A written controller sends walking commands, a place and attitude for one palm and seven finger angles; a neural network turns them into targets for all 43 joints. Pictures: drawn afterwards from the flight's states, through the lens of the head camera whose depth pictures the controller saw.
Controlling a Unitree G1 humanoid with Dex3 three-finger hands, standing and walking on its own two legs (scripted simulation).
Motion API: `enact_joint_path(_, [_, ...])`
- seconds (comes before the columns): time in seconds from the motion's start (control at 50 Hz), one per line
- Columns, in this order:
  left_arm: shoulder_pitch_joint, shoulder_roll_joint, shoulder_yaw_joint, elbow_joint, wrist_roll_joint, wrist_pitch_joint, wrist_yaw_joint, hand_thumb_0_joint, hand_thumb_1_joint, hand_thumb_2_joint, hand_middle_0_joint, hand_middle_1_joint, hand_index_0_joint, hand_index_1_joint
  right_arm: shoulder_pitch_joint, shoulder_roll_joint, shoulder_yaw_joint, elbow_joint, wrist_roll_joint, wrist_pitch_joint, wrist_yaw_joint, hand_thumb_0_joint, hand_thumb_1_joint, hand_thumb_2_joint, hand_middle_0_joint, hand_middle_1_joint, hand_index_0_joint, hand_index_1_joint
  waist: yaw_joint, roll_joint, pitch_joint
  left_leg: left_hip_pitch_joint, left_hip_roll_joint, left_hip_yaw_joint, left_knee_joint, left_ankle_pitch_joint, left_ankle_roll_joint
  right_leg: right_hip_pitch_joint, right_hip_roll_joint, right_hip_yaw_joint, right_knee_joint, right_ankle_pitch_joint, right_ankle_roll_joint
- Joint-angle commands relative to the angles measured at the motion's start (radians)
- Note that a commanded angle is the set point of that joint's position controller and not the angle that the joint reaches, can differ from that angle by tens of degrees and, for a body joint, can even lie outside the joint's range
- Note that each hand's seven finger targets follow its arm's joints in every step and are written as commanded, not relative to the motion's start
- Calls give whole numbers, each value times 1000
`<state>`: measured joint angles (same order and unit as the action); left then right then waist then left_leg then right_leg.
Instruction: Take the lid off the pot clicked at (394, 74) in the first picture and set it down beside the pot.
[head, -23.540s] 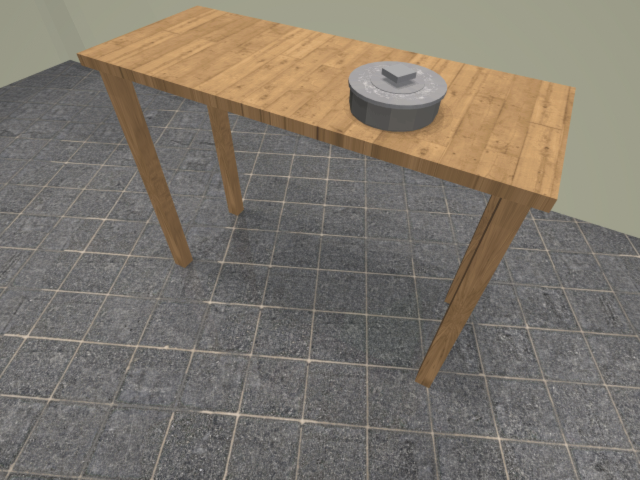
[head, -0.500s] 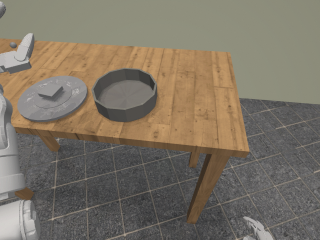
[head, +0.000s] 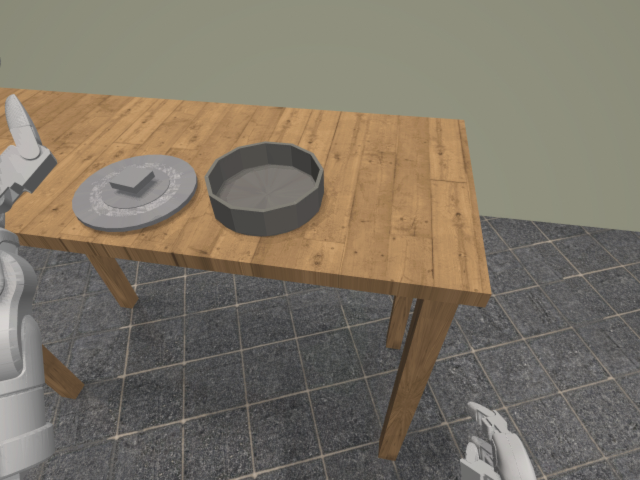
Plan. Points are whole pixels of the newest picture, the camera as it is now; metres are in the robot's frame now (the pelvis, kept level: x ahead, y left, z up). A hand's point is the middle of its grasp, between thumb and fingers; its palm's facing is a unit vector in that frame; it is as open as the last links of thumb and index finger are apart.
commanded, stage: draw the hand back to the body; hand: left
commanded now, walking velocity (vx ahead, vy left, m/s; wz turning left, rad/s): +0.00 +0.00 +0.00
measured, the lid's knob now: (132, 179) +0.50 +0.38 +0.10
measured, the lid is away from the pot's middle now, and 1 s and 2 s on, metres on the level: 0.22 0.22 0.22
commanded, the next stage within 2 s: step back with the hand held close in 0.72 s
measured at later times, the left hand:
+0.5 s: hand (15, 237) +0.19 +0.24 +0.29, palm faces +0.53 -0.80 -0.28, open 7.4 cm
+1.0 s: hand out of the picture +0.18 +0.24 +0.30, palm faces +0.57 -0.74 -0.37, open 7.4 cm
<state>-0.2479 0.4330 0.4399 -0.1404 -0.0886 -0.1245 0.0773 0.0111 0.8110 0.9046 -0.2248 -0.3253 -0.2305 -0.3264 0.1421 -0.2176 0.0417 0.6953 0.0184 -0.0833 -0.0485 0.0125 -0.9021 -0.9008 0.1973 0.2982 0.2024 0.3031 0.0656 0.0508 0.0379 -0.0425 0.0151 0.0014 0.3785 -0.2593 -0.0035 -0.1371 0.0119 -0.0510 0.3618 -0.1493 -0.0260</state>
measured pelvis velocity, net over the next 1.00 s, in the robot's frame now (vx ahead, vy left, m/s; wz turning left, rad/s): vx -0.01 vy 0.01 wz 0.01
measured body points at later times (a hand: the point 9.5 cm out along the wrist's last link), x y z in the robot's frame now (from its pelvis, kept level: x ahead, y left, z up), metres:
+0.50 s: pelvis +0.00 +0.00 +0.00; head -0.03 -0.02 +0.45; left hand +0.16 +0.28 +0.30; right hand +0.19 -0.21 -0.09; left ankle -0.03 +0.12 -0.74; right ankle +0.04 -0.10 -0.74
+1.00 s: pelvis -0.01 +0.01 -0.01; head -0.02 -0.01 +0.44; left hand +0.15 +0.28 +0.32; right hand +0.18 -0.21 -0.09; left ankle -0.03 +0.12 -0.74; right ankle +0.04 -0.10 -0.74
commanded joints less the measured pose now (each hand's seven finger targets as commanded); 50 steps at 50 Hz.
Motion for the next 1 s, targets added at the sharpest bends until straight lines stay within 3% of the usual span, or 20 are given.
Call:
enact_joint_path(0.0, [-250,256,93,-247,-10,-56,10,0,900,900,-200,-300,-200,-300,-145,-103,-35,-156,-4,-59,-17,0,-900,-900,200,300,200,300,-4,17,-177,-63,0,15,-72,134,45,127,-27,20,-47,63,-5])
enact_joint_path(0.06, [-176,242,101,-311,-16,-64,9,0,900,900,-200,-300,-200,-300,-151,-99,-37,-156,-6,-70,-17,0,-900,-900,200,300,200,300,1,42,-182,-52,1,14,-73,138,45,132,-29,22,-45,70,-5])
enact_joint_path(0.14, [-101,209,95,-342,-17,-65,9,0,900,900,-200,-300,-200,-300,-154,-93,-37,-152,-6,-78,-17,0,-900,-900,200,300,200,300,0,21,-139,-58,3,11,-75,117,45,109,-25,20,-53,41,-5])
enact_joint_path(0.22, [-14,200,111,-436,-18,-78,11,0,900,900,-200,-300,-200,-300,-152,-89,-41,-150,-16,-92,-16,0,-900,-900,200,300,200,300,8,29,-166,-57,1,13,-68,151,43,136,-30,23,-39,88,-6])
enact_joint_path(0.3, [66,182,109,-477,-19,-78,9,0,900,900,-200,-300,-200,-300,-152,-88,-43,-147,-19,-98,-15,0,-900,-900,200,300,200,300,7,5,-133,-63,6,10,-68,133,42,114,-30,21,-45,62,-4])
enact_joint_path(0.34, [122,161,96,-507,-18,-78,5,0,900,900,-200,-300,-200,-300,-153,-85,-41,-151,-18,-102,-12,0,-900,-900,200,300,200,300,7,38,-106,-61,7,7,-68,123,41,96,-30,22,-49,49,-6])
enact_joint_path(0.4, [203,177,126,-571,-19,-85,8,0,900,900,-200,-300,-200,-300,-145,-83,-46,-152,-26,-107,-11,0,-900,-900,200,300,200,300,17,12,-134,-63,7,6,-60,145,42,119,-35,23,-37,77,-6])
enact_joint_path(0.5, [287,158,121,-625,-18,-82,7,0,900,900,-200,-300,-200,-300,-138,-77,-46,-156,-28,-112,-12,0,-900,-900,200,300,200,300,13,-7,-100,-69,11,7,-54,126,41,91,-36,23,-46,55,-3])
enact_joint_path(0.54, [338,134,98,-670,-13,-84,5,0,900,900,-200,-300,-200,-300,-144,-73,-43,-165,-25,-117,-9,0,-900,-900,200,300,200,300,13,30,-82,-64,10,3,-52,107,39,72,-33,25,-49,30,-6])
enact_joint_path(0.56, [301,144,98,-686,-8,-86,9,0,900,900,-200,-300,-200,-300,-142,-75,-42,-160,-27,-120,-11,0,-900,-900,200,300,200,300,8,59,-81,-69,9,2,-56,97,36,68,-37,23,-48,20,-8])
enact_joint_path(0.6, [282,150,108,-650,-7,-81,18,0,900,900,-200,-300,-200,-300,-133,-74,-44,-153,-28,-122,-16,0,-900,-900,200,300,200,300,6,19,-67,-73,12,-2,-56,84,36,58,-35,23,-51,-1,-6])
enact_joint_path(0.64, [297,134,99,-630,-8,-75,18,0,900,900,-200,-300,-200,-300,-137,-71,-41,-154,-25,-123,-17,0,-900,-900,200,300,200,300,5,36,-42,-70,11,-3,-54,67,39,40,-33,24,-57,-19,-7])
enact_joint_path(0.7, [292,132,88,-642,-6,-78,18,0,900,900,-200,-300,-200,-300,-139,-73,-42,-159,-29,-124,-19,0,-900,-900,200,300,200,300,9,6,-56,-77,12,-8,-60,53,41,53,-39,21,-57,-42,-5])
enact_joint_path(0.76, [333,148,110,-669,-5,-80,22,0,900,900,-200,-300,-200,-300,-138,-69,-40,-159,-32,-131,-14,0,-900,-900,200,300,200,300,20,61,-91,-69,11,-10,-59,80,36,80,-40,22,-39,-4,-10])
enact_joint_path(0.8, [322,153,114,-660,-4,-76,23,0,900,900,-200,-300,-200,-300,-138,-71,-42,-158,-33,-128,-15,0,-900,-900,200,300,200,300,18,1,-86,-77,13,-10,-55,96,38,81,-38,20,-36,14,-7])
enact_joint_path(0.82, [172,321,268,-737,22,-126,42,0,900,900,-200,-300,-200,-300,-88,-114,-42,-214,-11,-103,-7,0,-900,-900,200,300,200,300,-31,-39,-60,-143,20,-20,7,19,59,-25,-94,164,-78,39,-2])
enact_joint_path(0.88, [331,189,170,-585,29,-133,37,0,900,900,-200,-300,-200,-300,-63,-107,-56,-196,-5,-71,0,0,-900,-900,200,300,200,300,-58,-78,-95,-132,18,-40,86,43,59,-78,-162,178,-84,69,-19])
enact_joint_path(0.92, [402,180,157,-590,29,-127,33,0,900,900,-200,-300,-200,-300,-47,-116,-67,-209,3,-53,6,0,-900,-900,200,300,200,300,-65,-78,-152,-129,39,-40,100,120,61,-64,-174,153,-33,173,-13])
enact_joint_path(0.94, [426,181,162,-605,25,-130,32,0,900,900,-200,-300,-200,-300,-55,-118,-68,-218,7,-49,6,0,-900,-900,200,300,200,300,-65,-42,-166,-126,48,-47,85,163,63,-64,-165,137,-3,218,-7])
enact_joint_path(0.98, [473,204,186,-638,22,-133,36,0,900,900,-200,-300,-200,-300,-38,-125,-76,-237,12,-34,5,0,-900,-900,200,300,200,300,-66,-64,-196,-158,78,-65,76,231,67,-47,-149,107,54,245,12])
